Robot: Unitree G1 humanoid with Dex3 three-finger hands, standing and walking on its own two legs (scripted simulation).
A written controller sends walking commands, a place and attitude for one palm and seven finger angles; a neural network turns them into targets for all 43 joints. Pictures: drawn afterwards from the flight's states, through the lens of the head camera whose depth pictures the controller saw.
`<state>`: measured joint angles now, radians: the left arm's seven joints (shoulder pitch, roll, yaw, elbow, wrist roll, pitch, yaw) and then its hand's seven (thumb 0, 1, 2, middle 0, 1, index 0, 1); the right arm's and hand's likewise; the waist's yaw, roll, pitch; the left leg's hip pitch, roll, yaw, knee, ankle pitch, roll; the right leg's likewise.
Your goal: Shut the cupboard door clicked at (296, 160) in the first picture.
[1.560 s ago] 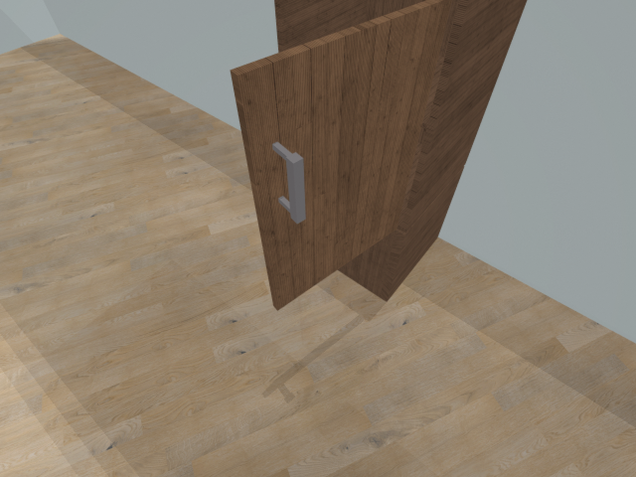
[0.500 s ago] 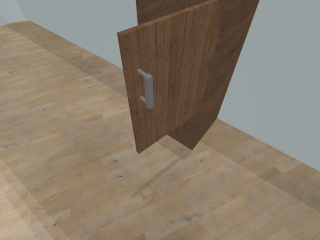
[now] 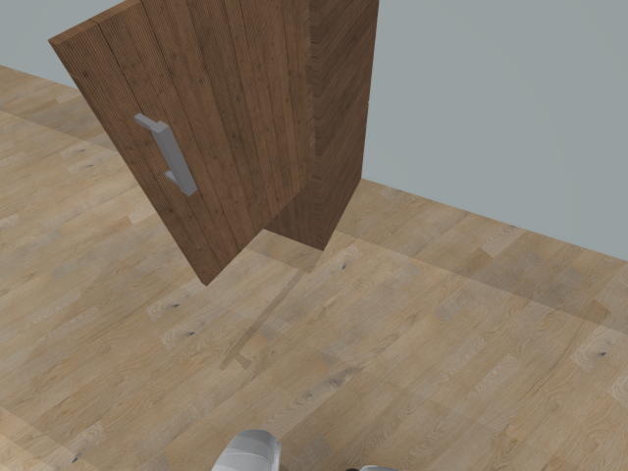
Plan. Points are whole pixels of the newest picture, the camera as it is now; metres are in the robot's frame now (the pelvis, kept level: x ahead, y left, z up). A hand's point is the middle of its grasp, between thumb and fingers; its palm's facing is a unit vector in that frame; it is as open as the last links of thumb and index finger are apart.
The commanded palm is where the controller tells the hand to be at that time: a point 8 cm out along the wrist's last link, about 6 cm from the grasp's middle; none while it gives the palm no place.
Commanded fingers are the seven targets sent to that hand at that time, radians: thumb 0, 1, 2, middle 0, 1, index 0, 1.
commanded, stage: walk to a spot facing it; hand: left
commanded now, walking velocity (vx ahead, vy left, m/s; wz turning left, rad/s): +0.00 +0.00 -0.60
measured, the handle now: (167, 156) +0.51 +0.27 +0.06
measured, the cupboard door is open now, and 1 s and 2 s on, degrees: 78 78 78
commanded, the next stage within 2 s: none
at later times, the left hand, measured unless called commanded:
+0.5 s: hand (158, 454) +0.14 +0.25 -0.17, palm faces -0.19 -0.95 -0.23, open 7.4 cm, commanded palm none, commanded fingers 0.00 0.90 0.90 -0.20 -0.30 -0.20 -0.30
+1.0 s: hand (248, 414) +0.20 +0.13 -0.16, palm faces -0.58 -0.78 -0.24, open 7.3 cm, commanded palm none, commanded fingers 0.00 0.90 0.90 -0.20 -0.30 -0.20 -0.30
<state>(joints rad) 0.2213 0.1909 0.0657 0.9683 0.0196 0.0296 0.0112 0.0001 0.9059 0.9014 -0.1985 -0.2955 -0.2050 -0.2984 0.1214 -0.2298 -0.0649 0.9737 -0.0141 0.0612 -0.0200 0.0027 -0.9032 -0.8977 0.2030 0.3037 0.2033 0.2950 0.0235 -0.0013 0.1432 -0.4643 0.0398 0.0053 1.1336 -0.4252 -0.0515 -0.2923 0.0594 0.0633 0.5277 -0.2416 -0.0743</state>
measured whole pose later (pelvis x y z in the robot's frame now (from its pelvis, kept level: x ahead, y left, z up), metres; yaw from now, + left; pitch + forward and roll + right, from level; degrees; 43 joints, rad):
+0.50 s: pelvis +0.01 +0.05 +0.00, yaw -16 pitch +1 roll -2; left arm 0.17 0.29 0.11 0.92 0.02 0.06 -0.02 0.00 0.91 0.90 -0.20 -0.29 -0.20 -0.30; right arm 0.16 -0.18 -0.02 0.89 -0.03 0.01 -0.04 0.00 -0.90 -0.90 0.20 0.30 0.21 0.30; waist 0.05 -0.05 0.10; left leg -0.21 0.05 0.03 0.48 -0.29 0.00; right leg -0.53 0.05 0.04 1.10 -0.45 0.06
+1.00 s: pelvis +0.01 +0.02 +0.00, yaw -36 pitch +1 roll +2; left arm 0.16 0.21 0.05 0.90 0.03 0.03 -0.01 0.00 0.90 0.90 -0.20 -0.30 -0.21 -0.30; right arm 0.18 -0.24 -0.06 0.91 -0.02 0.05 -0.01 0.00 -0.90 -0.90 0.20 0.30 0.20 0.29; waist -0.01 -0.01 0.11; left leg -0.45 0.06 0.03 0.94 -0.41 -0.08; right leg -0.29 0.04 0.09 0.51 -0.24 -0.03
